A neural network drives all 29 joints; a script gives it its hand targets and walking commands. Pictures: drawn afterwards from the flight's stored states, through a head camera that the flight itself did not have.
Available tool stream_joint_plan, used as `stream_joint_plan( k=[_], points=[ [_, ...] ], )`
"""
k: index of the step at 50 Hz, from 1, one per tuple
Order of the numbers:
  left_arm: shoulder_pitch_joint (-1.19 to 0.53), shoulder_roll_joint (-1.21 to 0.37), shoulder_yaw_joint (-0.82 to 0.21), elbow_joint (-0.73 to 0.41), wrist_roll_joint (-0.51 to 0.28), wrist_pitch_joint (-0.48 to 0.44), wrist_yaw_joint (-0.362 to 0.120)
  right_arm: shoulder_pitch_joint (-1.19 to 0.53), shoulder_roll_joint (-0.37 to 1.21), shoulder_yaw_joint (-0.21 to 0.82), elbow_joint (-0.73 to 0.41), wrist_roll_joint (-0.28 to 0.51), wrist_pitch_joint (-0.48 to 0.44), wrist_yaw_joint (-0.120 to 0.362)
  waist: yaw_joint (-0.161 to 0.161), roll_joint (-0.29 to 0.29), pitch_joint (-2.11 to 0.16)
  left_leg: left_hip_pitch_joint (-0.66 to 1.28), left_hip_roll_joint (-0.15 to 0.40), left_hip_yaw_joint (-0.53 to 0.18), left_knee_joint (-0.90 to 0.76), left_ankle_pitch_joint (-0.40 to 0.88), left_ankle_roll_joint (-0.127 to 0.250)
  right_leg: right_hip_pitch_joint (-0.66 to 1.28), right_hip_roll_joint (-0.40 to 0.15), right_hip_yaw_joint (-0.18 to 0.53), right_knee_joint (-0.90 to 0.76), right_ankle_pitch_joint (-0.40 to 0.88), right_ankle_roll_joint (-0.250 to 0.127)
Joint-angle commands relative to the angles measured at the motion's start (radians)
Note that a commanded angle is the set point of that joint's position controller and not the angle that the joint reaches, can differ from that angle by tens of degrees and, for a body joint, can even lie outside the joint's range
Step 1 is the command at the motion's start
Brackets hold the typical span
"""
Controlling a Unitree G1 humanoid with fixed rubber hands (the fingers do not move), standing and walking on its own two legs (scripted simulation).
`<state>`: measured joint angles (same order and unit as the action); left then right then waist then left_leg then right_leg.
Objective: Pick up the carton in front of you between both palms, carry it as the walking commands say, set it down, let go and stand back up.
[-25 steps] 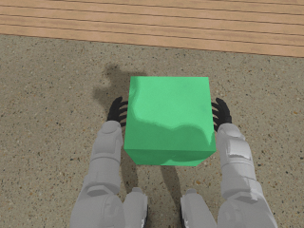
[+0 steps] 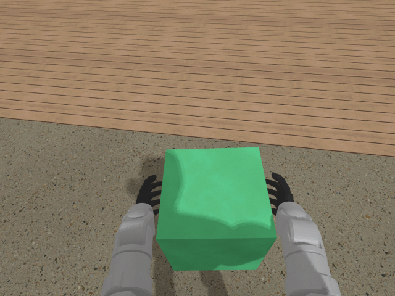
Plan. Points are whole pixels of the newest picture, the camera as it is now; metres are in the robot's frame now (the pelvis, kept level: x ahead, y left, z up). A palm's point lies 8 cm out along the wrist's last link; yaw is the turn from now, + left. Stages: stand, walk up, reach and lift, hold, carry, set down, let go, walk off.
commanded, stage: reach and lift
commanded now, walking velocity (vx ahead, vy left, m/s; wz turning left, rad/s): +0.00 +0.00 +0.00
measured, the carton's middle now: (213, 212) +0.32 +0.00 -0.05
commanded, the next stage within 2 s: hold in 1.04 s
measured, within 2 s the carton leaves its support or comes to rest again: neither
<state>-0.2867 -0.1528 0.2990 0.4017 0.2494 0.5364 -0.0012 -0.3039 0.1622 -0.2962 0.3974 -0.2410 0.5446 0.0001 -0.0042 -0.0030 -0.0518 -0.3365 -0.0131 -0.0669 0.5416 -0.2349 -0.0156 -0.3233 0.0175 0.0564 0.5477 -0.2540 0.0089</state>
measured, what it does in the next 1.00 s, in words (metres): stands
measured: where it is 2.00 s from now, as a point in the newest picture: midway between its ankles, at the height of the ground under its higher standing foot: outside the picture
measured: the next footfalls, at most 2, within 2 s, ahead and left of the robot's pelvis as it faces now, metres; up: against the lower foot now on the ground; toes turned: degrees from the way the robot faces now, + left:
none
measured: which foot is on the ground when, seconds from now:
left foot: down 0.00-1.00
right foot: down 0.00-1.00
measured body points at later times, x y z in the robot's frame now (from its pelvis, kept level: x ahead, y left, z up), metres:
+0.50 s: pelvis +0.00 +0.01 +0.01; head +0.00 +0.01 +0.46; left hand +0.31 +0.16 +0.02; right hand +0.31 -0.15 +0.02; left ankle +0.03 +0.13 -0.73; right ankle +0.02 -0.12 -0.73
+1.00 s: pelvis +0.01 +0.00 +0.01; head -0.01 +0.00 +0.46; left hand +0.31 +0.15 +0.03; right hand +0.31 -0.15 +0.04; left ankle +0.03 +0.13 -0.73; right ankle +0.02 -0.13 -0.73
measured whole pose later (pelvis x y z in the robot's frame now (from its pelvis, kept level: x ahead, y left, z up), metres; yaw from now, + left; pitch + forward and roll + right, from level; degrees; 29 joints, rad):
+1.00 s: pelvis +0.01 +0.00 +0.01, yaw +0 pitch -6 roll +0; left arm -0.25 -0.15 0.24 0.26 0.26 0.68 -0.01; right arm -0.26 0.15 -0.23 0.25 -0.26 0.68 0.02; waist 0.00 0.00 0.05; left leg -0.09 -0.01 -0.07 0.37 -0.18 -0.02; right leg -0.07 0.02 0.06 0.38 -0.20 0.01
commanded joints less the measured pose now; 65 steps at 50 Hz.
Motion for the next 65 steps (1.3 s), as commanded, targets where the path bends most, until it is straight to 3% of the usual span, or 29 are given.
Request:
stream_joint_plan(
  k=[1,2,5,8,9,10,12,14,15,18,20,30,31,34,35,36,38,39,43,44,51,52,54,56,57,58,59,60,65],
  points=[
    [-0.542,-0.918,-0.567,-0.007,-0.167,0.035,-0.253,-0.457,0.982,0.533,0.092,0.146,0.041,0.245,-0.002,-0.014,-0.168,0.166,-0.082,0.012,-0.143,0.001,0.018,0.153,0.061,0.012,-0.164,0.021,-0.007],
    [-0.576,-0.946,-0.547,0.034,-0.168,0.044,-0.247,-0.513,0.943,0.495,0.067,0.139,0.034,0.25,-0.03,0.02,-0.111,0.158,-0.08,0.001,-0.147,-0.037,0.017,0.115,0.056,0.017,-0.156,0.003,-0.017],
    [-0.607,-0.946,-0.549,0.01,-0.17,0.042,-0.247,-0.571,0.975,0.523,0.075,0.166,0.037,0.257,0.014,-0.008,-0.151,0.212,-0.081,0.007,-0.14,0.019,0.018,0.133,0.053,0.01,-0.185,-0.001,-0.009],
    [-0.594,-0.959,-0.554,-0.001,-0.186,0.061,-0.248,-0.531,0.926,0.51,0.047,0.132,0.05,0.26,-0.037,0.01,-0.155,0.227,-0.071,0.005,-0.161,0.074,0.004,0.18,0.07,0.002,-0.185,0.079,-0.021],
    [-0.588,-0.987,-0.537,0.03,-0.181,0.06,-0.246,-0.561,0.924,0.492,0.033,0.128,0.043,0.257,-0.034,-0.001,-0.161,0.234,-0.071,-0.003,-0.155,0.066,0.006,0.184,0.074,0.001,-0.175,0.07,-0.023],
    [-0.503,-0.959,-0.494,0.056,-0.151,0.067,-0.243,-0.568,0.913,0.52,-0.003,0.15,0.048,0.264,0.022,0.007,-0.121,0.209,-0.074,0.002,-0.187,0.028,0.016,0.176,0.073,-0.005,-0.172,0.048,-0.013],
    [-0.552,-0.959,-0.498,0.053,-0.16,0.07,-0.247,-0.509,0.917,0.492,0.023,0.146,0.053,0.257,-0.021,0.025,-0.119,0.206,-0.083,0.022,-0.18,0.048,0.006,0.217,0.072,-0.002,-0.183,0.099,-0.021],
    [-0.532,-0.962,-0.507,-0.005,-0.144,0.058,-0.244,-0.538,0.954,0.513,-0.001,0.151,0.05,0.264,0.027,0.058,-0.153,0.2,-0.087,0.021,-0.184,0.059,0.008,0.234,0.076,-0.003,-0.172,0.098,-0.012],
    [-0.588,-0.954,-0.524,-0.024,-0.165,0.05,-0.244,-0.541,0.956,0.501,0.005,0.146,0.052,0.26,-0.015,-0.007,-0.154,0.224,-0.078,0.024,-0.167,0.066,0.016,0.228,0.082,-0.007,-0.167,0.114,-0.011],
    [-0.599,-0.962,-0.537,-0.062,-0.166,0.034,-0.234,-0.582,0.947,0.532,-0.006,0.155,0.035,0.264,0.03,0.01,-0.201,0.243,-0.083,0.014,-0.162,0.141,0.015,0.218,0.084,-0.001,-0.164,0.153,-0.006],
    [-0.602,-0.985,-0.565,-0.032,-0.186,0.039,-0.238,-0.603,0.915,0.53,-0.051,0.136,0.025,0.262,-0.041,-0.007,-0.24,0.282,-0.08,0.007,-0.166,0.14,0.0,0.229,0.095,0.002,-0.164,0.163,-0.01],
    [-0.373,-0.907,-0.569,-0.087,-0.18,0.098,-0.219,-0.396,0.899,0.584,-0.13,0.191,0.083,0.244,0.031,0.017,-0.169,0.292,-0.085,0.009,-0.199,0.235,0.008,0.302,0.087,0.004,-0.203,0.256,-0.005],
    [-0.416,-0.928,-0.547,-0.078,-0.183,0.096,-0.217,-0.398,0.862,0.541,-0.093,0.15,0.089,0.241,-0.026,0.0,-0.141,0.315,-0.078,0.0,-0.198,0.201,0.01,0.264,0.085,0.008,-0.195,0.233,-0.004],
    [-0.469,-0.912,-0.531,-0.088,-0.169,0.091,-0.227,-0.446,0.872,0.519,-0.061,0.147,0.083,0.245,0.012,0.002,-0.12,0.263,-0.092,0.01,-0.21,0.156,0.006,0.264,0.086,-0.004,-0.204,0.172,-0.012],
    [-0.464,-0.924,-0.579,-0.117,-0.208,0.083,-0.232,-0.446,0.917,0.566,-0.136,0.178,0.073,0.246,-0.011,-0.02,-0.167,0.299,-0.085,0.016,-0.195,0.172,0.013,0.28,0.082,-0.002,-0.202,0.204,-0.004],
    [-0.429,-0.912,-0.561,-0.099,-0.201,0.09,-0.231,-0.447,0.911,0.573,-0.137,0.196,0.082,0.245,0.025,-0.01,-0.139,0.282,-0.091,0.006,-0.211,0.188,0.021,0.281,0.085,0.002,-0.193,0.227,0.006],
    [-0.48,-0.974,-0.574,-0.126,-0.213,0.09,-0.235,-0.47,0.894,0.589,-0.168,0.182,0.086,0.242,-0.023,-0.001,-0.211,0.309,-0.083,0.004,-0.193,0.215,0.006,0.318,0.083,0.001,-0.201,0.233,-0.009],
    [-0.431,-0.917,-0.58,-0.146,-0.19,0.095,-0.231,-0.428,0.91,0.578,-0.111,0.187,0.097,0.246,0.032,-0.011,-0.164,0.328,-0.092,0.007,-0.204,0.249,0.015,0.278,0.09,0.005,-0.201,0.267,0.006],
    [-0.467,-0.919,-0.613,-0.169,-0.234,0.101,-0.231,-0.402,0.896,0.603,-0.176,0.19,0.093,0.228,-0.014,-0.005,-0.216,0.339,-0.093,0.019,-0.194,0.281,0.005,0.332,0.085,0.001,-0.214,0.307,0.002],
    [-0.473,-0.913,-0.631,-0.196,-0.218,0.095,-0.23,-0.426,0.915,0.633,-0.183,0.209,0.092,0.227,0.005,0.021,-0.227,0.333,-0.101,0.011,-0.19,0.291,0.013,0.325,0.083,0.02,-0.196,0.362,0.005],
    [-0.485,-0.864,-0.592,-0.174,-0.194,0.123,-0.235,-0.419,0.892,0.558,-0.124,0.169,0.118,0.228,-0.012,0.0,-0.113,0.321,-0.092,0.023,-0.206,0.139,0.019,0.237,0.074,0.009,-0.232,0.148,0.004],
    [-0.487,-0.865,-0.612,-0.219,-0.208,0.119,-0.234,-0.424,0.917,0.595,-0.159,0.193,0.123,0.231,0.017,-0.002,-0.141,0.317,-0.084,0.024,-0.219,0.126,0.022,0.272,0.072,0.003,-0.224,0.154,0.01],
    [-0.463,-0.911,-0.625,-0.206,-0.225,0.135,-0.234,-0.436,0.917,0.647,-0.254,0.218,0.123,0.228,-0.017,-0.016,-0.174,0.328,-0.093,0.012,-0.203,0.215,0.019,0.293,0.082,0.02,-0.221,0.244,0.008],
    [-0.454,-0.922,-0.662,-0.261,-0.253,0.148,-0.227,-0.43,0.907,0.663,-0.241,0.236,0.149,0.225,-0.002,-0.013,-0.218,0.342,-0.101,0.012,-0.201,0.28,0.01,0.369,0.078,0.018,-0.228,0.319,0.008],
    [-0.435,-0.889,-0.654,-0.244,-0.244,0.167,-0.227,-0.406,0.876,0.645,-0.269,0.222,0.158,0.223,-0.04,-0.013,-0.192,0.358,-0.084,-0.005,-0.228,0.268,0.008,0.333,0.09,0.004,-0.225,0.288,0.01],
    [-0.41,-0.876,-0.635,-0.274,-0.24,0.17,-0.223,-0.412,0.865,0.669,-0.265,0.237,0.171,0.227,0.03,-0.005,-0.19,0.371,-0.089,-0.004,-0.23,0.25,0.014,0.328,0.083,0.007,-0.231,0.279,0.006],
    [-0.376,-0.903,-0.644,-0.27,-0.247,0.183,-0.217,-0.383,0.857,0.658,-0.286,0.223,0.178,0.225,-0.006,-0.015,-0.179,0.367,-0.073,-0.009,-0.233,0.22,0.007,0.337,0.075,0.011,-0.238,0.243,-0.003],
    [-0.333,-0.878,-0.643,-0.258,-0.215,0.199,-0.215,-0.364,0.876,0.648,-0.249,0.233,0.187,0.222,0.018,0.013,-0.111,0.364,-0.092,-0.001,-0.229,0.245,0.003,0.319,0.078,0.01,-0.245,0.249,0.005],
    [-0.412,-0.871,-0.622,-0.246,-0.23,0.2,-0.221,-0.397,0.813,0.605,-0.234,0.193,0.195,0.233,-0.008,-0.014,-0.096,0.361,-0.081,0.005,-0.242,0.175,0.006,0.304,0.08,-0.012,-0.264,0.179,-0.003]
  ],
)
